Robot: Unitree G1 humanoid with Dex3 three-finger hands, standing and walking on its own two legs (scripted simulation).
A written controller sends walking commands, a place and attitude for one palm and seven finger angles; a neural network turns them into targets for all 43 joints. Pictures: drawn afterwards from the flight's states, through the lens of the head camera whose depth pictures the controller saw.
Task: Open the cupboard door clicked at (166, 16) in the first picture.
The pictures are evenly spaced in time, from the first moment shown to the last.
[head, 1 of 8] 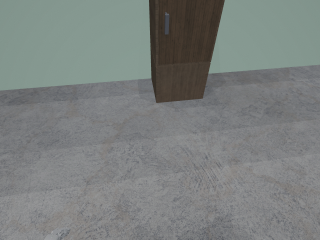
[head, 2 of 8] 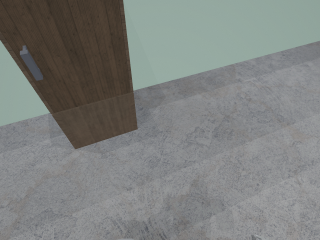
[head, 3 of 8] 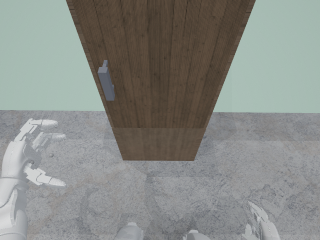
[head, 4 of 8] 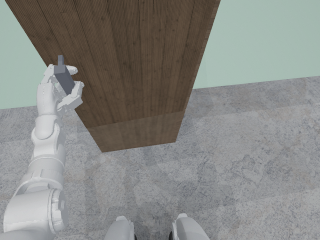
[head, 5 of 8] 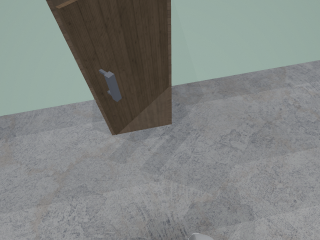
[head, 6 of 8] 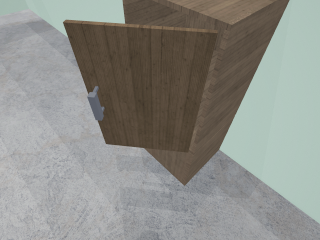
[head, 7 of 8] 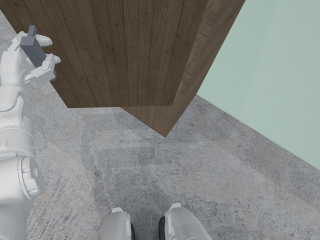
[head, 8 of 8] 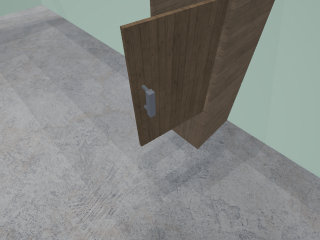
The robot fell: no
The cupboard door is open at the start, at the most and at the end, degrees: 0 80 80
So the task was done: yes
